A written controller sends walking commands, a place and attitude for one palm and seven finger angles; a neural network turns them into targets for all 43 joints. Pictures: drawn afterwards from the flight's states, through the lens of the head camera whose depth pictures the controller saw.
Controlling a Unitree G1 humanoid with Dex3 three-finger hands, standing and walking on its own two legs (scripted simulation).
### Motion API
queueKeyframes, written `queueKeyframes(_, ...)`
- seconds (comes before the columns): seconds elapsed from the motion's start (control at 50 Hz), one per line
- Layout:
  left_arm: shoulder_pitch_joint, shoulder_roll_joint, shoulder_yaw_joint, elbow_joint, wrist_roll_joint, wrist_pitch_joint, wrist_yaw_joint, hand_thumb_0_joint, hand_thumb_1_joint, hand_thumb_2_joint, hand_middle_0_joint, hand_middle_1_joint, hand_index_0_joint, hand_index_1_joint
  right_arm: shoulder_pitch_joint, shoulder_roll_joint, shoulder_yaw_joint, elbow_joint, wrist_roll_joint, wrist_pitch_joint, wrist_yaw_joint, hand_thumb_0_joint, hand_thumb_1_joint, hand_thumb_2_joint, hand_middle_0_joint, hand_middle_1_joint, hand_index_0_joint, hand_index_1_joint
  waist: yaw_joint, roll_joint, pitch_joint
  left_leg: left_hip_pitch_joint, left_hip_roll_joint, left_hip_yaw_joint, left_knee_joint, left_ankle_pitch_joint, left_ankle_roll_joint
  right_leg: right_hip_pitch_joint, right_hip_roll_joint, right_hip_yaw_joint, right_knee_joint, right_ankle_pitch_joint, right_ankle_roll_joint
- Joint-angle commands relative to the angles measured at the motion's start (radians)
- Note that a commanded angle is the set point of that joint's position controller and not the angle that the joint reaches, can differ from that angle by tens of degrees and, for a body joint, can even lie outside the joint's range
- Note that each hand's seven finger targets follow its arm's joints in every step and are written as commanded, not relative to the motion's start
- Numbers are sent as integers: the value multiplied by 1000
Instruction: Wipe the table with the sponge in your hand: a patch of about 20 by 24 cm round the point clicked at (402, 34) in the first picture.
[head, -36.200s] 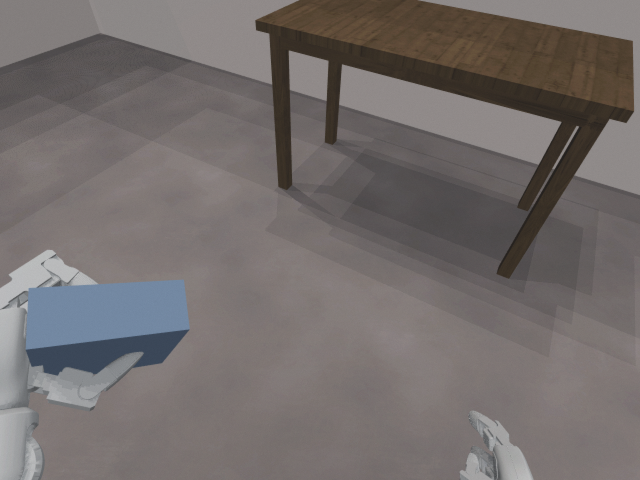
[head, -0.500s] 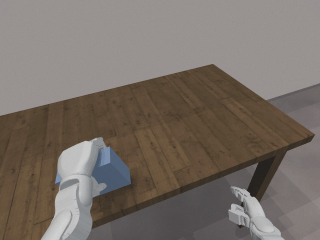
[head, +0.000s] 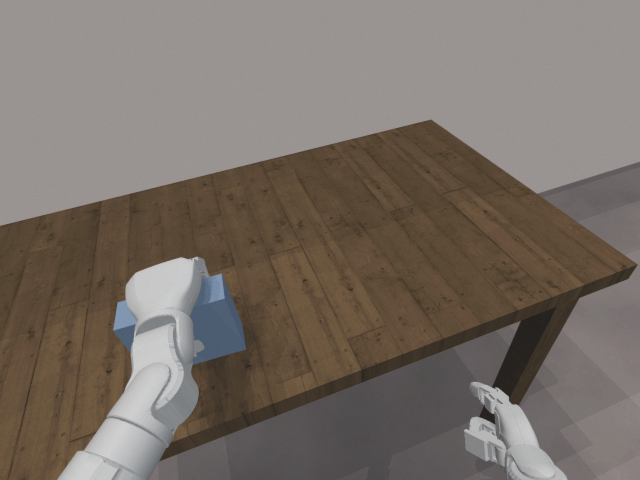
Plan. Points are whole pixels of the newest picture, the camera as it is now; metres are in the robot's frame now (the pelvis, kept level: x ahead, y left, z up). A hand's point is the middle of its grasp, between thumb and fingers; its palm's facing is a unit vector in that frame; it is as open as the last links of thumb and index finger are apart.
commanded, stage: wipe forward along the middle lane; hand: left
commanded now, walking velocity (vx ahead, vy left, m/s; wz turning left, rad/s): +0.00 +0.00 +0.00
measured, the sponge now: (190, 335) +0.29 +0.23 +0.04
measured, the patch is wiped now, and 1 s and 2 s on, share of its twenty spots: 1.00 1.00 1.00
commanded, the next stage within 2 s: slide back across to the first lane in 1.08 s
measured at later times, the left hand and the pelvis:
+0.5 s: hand (180, 287) +0.34 +0.25 +0.08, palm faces -0.03 -0.06 -1.00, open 9.1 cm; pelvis -0.01 -0.01 +0.00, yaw +0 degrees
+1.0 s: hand (174, 265) +0.38 +0.28 +0.08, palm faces -0.05 -0.05 -1.00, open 9.1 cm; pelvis +0.00 +0.01 +0.00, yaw +1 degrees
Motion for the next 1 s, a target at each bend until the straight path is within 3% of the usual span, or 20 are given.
queueKeyframes(0.0,-223,155,106,-54,9,-24,24,0,100,1300,-1200,-1600,-1200,-1600,-225,-103,-42,-177,-5,-60,-17,0,-900,-900,200,300,200,300,8,-155,-127,-25,-46,-20,-25,143,55,81,-30,108,-94,161,-3)
queueKeyframes(0.04,-222,150,105,1,3,-32,22,0,100,1300,-1200,-1600,-1200,-1600,-214,-106,-41,-166,-3,-62,-22,0,-900,-900,200,300,200,300,-1,-196,-91,-39,-45,-22,-24,125,53,59,-29,113,-104,148,2)
queueKeyframes(0.08,-268,192,133,24,13,-37,25,0,100,1300,-1200,-1600,-1200,-1600,-208,-114,-44,-157,-5,-60,-30,0,-900,-900,200,300,200,300,-1,-167,-86,-35,-47,-25,-28,99,50,36,-28,125,-120,84,-1)
queueKeyframes(0.1,-298,152,95,28,13,-38,25,0,100,1300,-1200,-1600,-1200,-1600,-205,-107,-44,-164,-2,-61,-33,0,-900,-900,200,300,200,300,-8,-156,-93,-42,-46,-19,-30,91,53,35,-33,107,-116,72,2)
queueKeyframes(0.18,-320,203,139,133,14,-52,23,0,100,1300,-1200,-1600,-1200,-1600,-177,-119,-46,-146,-3,-62,-42,0,-900,-900,200,300,200,300,-9,-183,-95,-59,-47,-20,-24,78,50,28,-33,119,-121,67,3)
queueKeyframes(0.24,-377,173,103,210,15,-65,16,0,100,1300,-1200,-1600,-1200,-1600,-161,-118,-43,-142,2,-61,-50,0,-900,-900,200,300,200,300,-23,-183,-75,-83,-46,-16,-24,46,50,-3,-37,109,-127,19,8)
queueKeyframes(0.28,-419,243,157,228,23,-85,16,0,100,1300,-1200,-1600,-1200,-1600,-143,-127,-49,-136,-1,-60,-54,0,-900,-900,200,300,200,300,-20,-170,-109,-86,-46,-22,-24,44,49,7,-36,122,-126,10,3)
queueKeyframes(0.3,-442,212,126,226,23,-94,15,0,100,1300,-1200,-1600,-1200,-1600,-142,-121,-48,-147,1,-61,-57,0,-900,-900,200,300,200,300,-24,-165,-130,-94,-47,-14,-18,44,52,18,-44,110,-119,19,8)
queueKeyframes(0.38,-449,244,165,278,22,-127,19,0,100,1300,-1200,-1600,-1200,-1600,-116,-126,-52,-141,-1,-60,-57,0,-900,-900,200,300,200,300,-23,-165,-140,-105,-44,-22,-16,60,49,21,-40,117,-112,62,4)
queueKeyframes(0.46,-472,206,133,316,27,-151,28,0,100,1300,-1200,-1600,-1200,-1600,-93,-125,-56,-138,1,-58,-55,0,-900,-900,200,300,200,300,-34,-163,-133,-115,-42,-14,-9,65,50,1,-40,99,-103,88,6)
queueKeyframes(0.48,-464,230,162,309,22,-156,32,0,100,1300,-1200,-1600,-1200,-1600,-91,-126,-57,-141,0,-60,-54,0,-900,-900,200,300,200,300,-24,-164,-154,-116,-42,-20,-13,69,50,15,-39,106,-104,92,3)
queueKeyframes(0.54,-497,228,150,354,25,-160,43,0,100,1300,-1200,-1600,-1200,-1600,-75,-128,-60,-131,2,-57,-57,0,-900,-900,200,300,200,300,-36,-172,-138,-129,-41,-12,-11,56,52,3,-42,94,-106,74,11)
queueKeyframes(0.58,-547,280,187,367,27,-166,49,0,100,1300,-1200,-1600,-1200,-1600,-70,-132,-59,-119,1,-58,-61,0,-900,-900,200,300,200,300,-37,-159,-140,-131,-40,-19,-16,50,50,-3,-41,105,-112,62,7)
queueKeyframes(0.62,-568,269,168,421,33,-170,50,0,100,1300,-1200,-1600,-1200,-1600,-49,-132,-60,-109,3,-58,-63,0,-900,-900,200,300,200,300,-49,-184,-124,-144,-39,-14,-15,36,52,-14,-43,88,-112,39,13)
queueKeyframes(0.66,-606,266,157,435,36,-179,50,0,100,1300,-1200,-1600,-1200,-1600,-45,-132,-60,-108,5,-58,-63,0,-900,-900,200,300,200,300,-51,-149,-144,-139,-39,-10,-16,36,50,-18,-45,83,-110,35,13)
queueKeyframes(0.78,-628,321,210,489,36,-210,55,0,100,1300,-1200,-1600,-1200,-1600,-14,-139,-64,-102,2,-56,-61,0,-900,-900,200,300,200,300,-49,-164,-194,-152,-37,-18,-11,80,51,20,-43,89,-93,130,9)
queueKeyframes(0.82,-617,276,172,504,39,-218,57,0,100,1300,-1200,-1600,-1200,-1600,-2,-135,-66,-106,4,-54,-57,0,-900,-900,200,300,200,300,-54,-148,-183,-150,-35,-9,-5,92,53,10,-45,69,-85,154,12)
queueKeyframes(0.9,-635,341,224,539,46,-234,70,0,100,1300,-1200,-1600,-1200,-1600,18,-144,-69,-96,0,-48,-56,0,-900,-900,200,300,200,300,-54,-169,-199,-164,-35,-14,-3,105,54,23,-43,66,-76,177,12)
queueKeyframes(0.92,-637,302,192,538,45,-235,70,0,100,1300,-1200,-1600,-1200,-1600,16,-141,-69,-101,1,-48,-54,0,-900,-900,200,300,200,300,-61,-154,-185,-161,-35,-8,-2,105,53,7,-44,60,-78,183,13)
queueKeyframes(0.98,-660,322,214,530,51,-240,74,0,100,1300,-1200,-1600,-1200,-1600,17,-143,-72,-99,0,-45,-50,0,-900,-900,200,300,200,300,-52,-124,-215,-148,-33,-16,-3,137,50,7,-40,58,-70,212,3)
